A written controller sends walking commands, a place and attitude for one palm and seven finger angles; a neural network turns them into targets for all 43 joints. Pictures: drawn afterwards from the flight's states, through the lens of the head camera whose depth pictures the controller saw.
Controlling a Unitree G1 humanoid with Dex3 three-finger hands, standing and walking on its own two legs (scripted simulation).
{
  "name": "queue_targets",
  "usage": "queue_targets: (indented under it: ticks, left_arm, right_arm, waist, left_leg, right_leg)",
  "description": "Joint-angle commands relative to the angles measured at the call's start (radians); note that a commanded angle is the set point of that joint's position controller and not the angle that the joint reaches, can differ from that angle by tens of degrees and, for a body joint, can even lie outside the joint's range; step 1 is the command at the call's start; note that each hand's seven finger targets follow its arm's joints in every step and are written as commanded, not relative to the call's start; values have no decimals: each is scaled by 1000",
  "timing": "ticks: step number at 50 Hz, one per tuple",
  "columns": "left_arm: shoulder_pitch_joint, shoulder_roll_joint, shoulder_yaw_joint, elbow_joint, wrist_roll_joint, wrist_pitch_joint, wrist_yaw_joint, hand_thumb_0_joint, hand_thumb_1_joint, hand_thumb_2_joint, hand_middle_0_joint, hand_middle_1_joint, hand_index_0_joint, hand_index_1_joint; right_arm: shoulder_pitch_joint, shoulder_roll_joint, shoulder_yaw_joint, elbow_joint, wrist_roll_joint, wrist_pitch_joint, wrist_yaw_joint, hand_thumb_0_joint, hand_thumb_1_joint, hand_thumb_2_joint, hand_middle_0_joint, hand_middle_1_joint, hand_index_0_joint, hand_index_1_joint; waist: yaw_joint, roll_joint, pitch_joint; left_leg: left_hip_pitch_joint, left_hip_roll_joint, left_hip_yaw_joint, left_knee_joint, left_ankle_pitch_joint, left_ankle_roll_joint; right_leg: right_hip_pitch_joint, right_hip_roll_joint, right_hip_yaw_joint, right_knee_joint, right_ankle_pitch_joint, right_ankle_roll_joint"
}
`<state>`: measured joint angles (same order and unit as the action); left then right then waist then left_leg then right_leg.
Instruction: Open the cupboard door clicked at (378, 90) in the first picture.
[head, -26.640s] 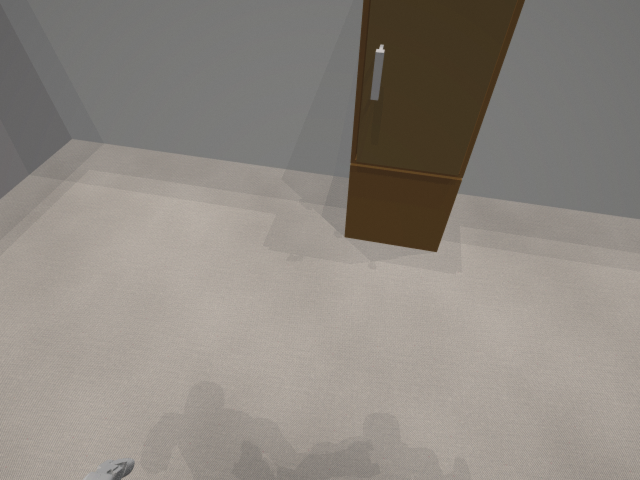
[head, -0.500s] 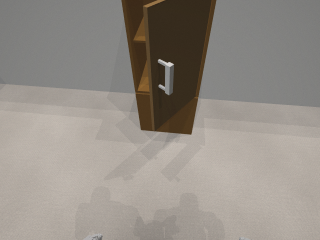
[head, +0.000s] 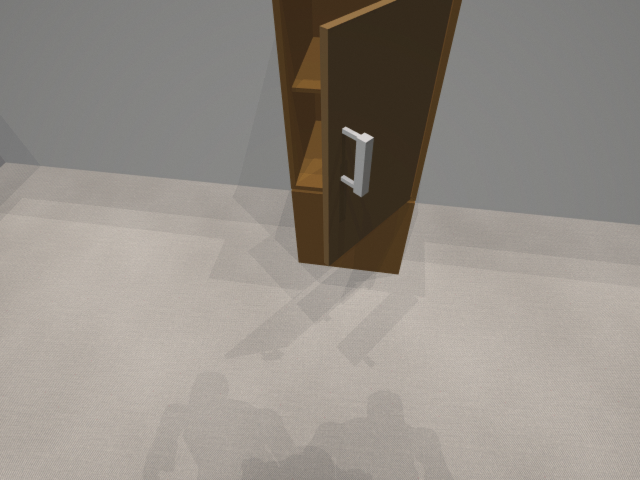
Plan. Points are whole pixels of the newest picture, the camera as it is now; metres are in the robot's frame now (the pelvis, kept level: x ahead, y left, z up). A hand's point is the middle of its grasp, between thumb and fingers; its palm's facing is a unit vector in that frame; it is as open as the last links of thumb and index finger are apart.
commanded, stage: let the arm hang, fingers relaxed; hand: left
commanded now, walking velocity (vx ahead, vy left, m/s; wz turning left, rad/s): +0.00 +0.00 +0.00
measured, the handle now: (354, 161) +0.69 -0.03 -0.01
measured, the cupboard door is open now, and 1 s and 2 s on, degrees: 54 54 54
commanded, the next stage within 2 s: look to check the result in 0.32 s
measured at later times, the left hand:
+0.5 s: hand out of the picture +0.13 +0.23 -0.15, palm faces -0.03 -0.94 -0.33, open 7.4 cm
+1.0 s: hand out of the picture +0.15 +0.23 -0.15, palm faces -0.04 -0.94 -0.34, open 7.4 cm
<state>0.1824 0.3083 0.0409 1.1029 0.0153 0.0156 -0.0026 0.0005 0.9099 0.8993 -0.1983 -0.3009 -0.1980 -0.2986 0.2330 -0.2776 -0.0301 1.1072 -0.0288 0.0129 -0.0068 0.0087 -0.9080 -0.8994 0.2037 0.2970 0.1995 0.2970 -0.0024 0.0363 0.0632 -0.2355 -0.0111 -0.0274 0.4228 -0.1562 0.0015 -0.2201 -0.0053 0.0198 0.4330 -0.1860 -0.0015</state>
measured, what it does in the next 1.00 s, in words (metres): shifts its weight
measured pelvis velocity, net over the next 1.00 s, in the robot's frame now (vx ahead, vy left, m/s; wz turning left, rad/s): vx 0.06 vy -0.01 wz -0.01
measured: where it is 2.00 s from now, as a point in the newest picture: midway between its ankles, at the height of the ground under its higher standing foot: outside the picture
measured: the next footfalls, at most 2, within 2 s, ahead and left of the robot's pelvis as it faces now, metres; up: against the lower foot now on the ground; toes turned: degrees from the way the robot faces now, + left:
left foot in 1.92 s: +0.14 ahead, +0.09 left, +0.00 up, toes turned -31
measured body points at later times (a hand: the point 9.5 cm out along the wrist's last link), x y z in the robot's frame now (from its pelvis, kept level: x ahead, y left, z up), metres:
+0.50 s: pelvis +0.03 -0.01 +0.01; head +0.06 -0.02 +0.45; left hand +0.13 +0.28 -0.12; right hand +0.12 -0.30 -0.14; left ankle +0.05 +0.12 -0.74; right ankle +0.04 -0.13 -0.74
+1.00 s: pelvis +0.06 -0.01 +0.01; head +0.09 -0.02 +0.46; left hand +0.15 +0.28 -0.12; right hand +0.12 -0.31 -0.14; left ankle +0.05 +0.12 -0.74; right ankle +0.04 -0.13 -0.74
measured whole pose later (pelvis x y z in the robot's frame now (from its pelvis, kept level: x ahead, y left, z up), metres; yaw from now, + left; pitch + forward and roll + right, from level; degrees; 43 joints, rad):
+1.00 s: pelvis +0.06 -0.01 +0.01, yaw -1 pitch -1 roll +0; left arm 0.07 0.33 0.01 1.12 0.01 -0.01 0.00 0.00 0.90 0.90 -0.20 -0.30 -0.20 -0.30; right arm 0.10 -0.34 -0.01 1.12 -0.02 0.00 -0.01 0.01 -0.91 -0.90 0.20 0.30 0.20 0.30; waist -0.01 0.02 0.08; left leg -0.12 0.01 -0.02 0.31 -0.18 -0.02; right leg -0.11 0.01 0.03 0.32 -0.20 -0.01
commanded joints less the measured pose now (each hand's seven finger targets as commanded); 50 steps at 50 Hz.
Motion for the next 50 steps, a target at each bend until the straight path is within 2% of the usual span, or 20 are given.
queue_targets:
  ticks: [1,3,7,14,21,22,26,30,31,36,42,50]
  left_arm:
    - [-39,184,29,-43,2,-31,13,0,900,900,-200,-300,-200,-300]
    - [-45,190,29,-40,1,-36,13,0,900,900,-200,-300,-200,-300]
    - [-75,195,20,-33,-1,-41,14,0,900,900,-200,-300,-200,-300]
    - [-113,212,16,-30,-2,-51,18,0,900,900,-200,-300,-200,-300]
    - [-138,221,15,-33,-3,-53,18,0,900,900,-200,-300,-200,-300]
    - [-138,218,14,-33,-4,-53,18,0,900,900,-200,-300,-200,-300]
    - [-145,224,15,-37,-3,-54,19,0,900,900,-200,-300,-200,-300]
    - [-152,228,14,-39,-3,-53,18,0,900,900,-200,-300,-200,-300]
    - [-149,229,14,-41,-3,-54,18,0,900,900,-200,-300,-200,-300]
    - [-152,233,13,-42,-4,-54,18,0,900,900,-200,-300,-200,-300]
    - [-145,234,11,-43,-5,-54,19,0,900,900,-200,-300,-200,-300]
    - [-138,234,11,-40,-6,-53,20,0,900,900,-200,-300,-200,-300]
  right_arm:
    - [-29,-188,-33,-44,1,-25,-6,0,-900,-900,200,300,200,300]
    - [-42,-196,-31,-42,4,-28,-5,0,-900,-900,200,300,200,300]
    - [-76,-205,-26,-37,5,-35,-5,0,-900,-900,200,300,200,300]
    - [-116,-218,-21,-34,9,-39,-5,0,-900,-900,200,300,200,300]
    - [-153,-234,-17,-36,8,-37,-5,0,-900,-900,200,300,200,300]
    - [-158,-237,-17,-38,8,-37,-5,0,-900,-900,200,300,200,300]
    - [-165,-242,-16,-41,7,-37,-6,0,-900,-900,200,300,200,300]
    - [-170,-243,-14,-41,8,-35,-4,0,-900,-900,200,300,200,300]
    - [-168,-245,-14,-41,8,-35,-4,0,-900,-900,200,300,200,300]
    - [-165,-253,-13,-43,9,-35,-6,0,-900,-900,200,300,200,300]
    - [-160,-255,-13,-42,10,-35,-8,0,-900,-900,200,300,200,300]
    - [-155,-253,-11,-36,12,-35,-10,0,-900,-900,200,300,200,300]
  waist:
    - [3,-20,-10]
    - [5,-31,-32]
    - [0,-12,-45]
    - [-7,-32,-96]
    - [-7,-40,-106]
    - [-7,-23,-109]
    - [-8,-39,-121]
    - [-6,-25,-105]
    - [-7,-42,-121]
    - [-7,-49,-123]
    - [-8,-41,-136]
    - [-6,-40,-122]
  left_leg:
    - [-19,102,-136,-156,-226,39]
    - [1,102,-128,-147,-172,38]
    - [40,108,-116,-139,-50,33]
    - [106,110,-85,-115,121,24]
    - [130,112,-80,-121,145,17]
    - [135,113,-79,-121,147,16]
    - [149,116,-75,-120,179,15]
    - [147,114,-73,-129,162,13]
    - [155,116,-72,-127,165,12]
    - [163,118,-66,-126,186,11]
    - [181,120,-63,-124,200,11]
    - [181,122,-57,-128,207,10]
  right_leg:
    - [-21,-74,94,-108,-201,-57]
    - [1,-79,95,-109,-162,-57]
    - [16,-88,89,-105,-65,-50]
    - [66,-106,89,-108,102,-42]
    - [92,-107,90,-125,143,-39]
    - [93,-108,92,-127,145,-40]
    - [111,-110,86,-126,191,-39]
    - [110,-110,91,-138,170,-39]
    - [117,-109,90,-138,176,-38]
    - [128,-110,86,-138,212,-39]
    - [138,-109,90,-138,232,-40]
    - [139,-108,87,-140,244,-39]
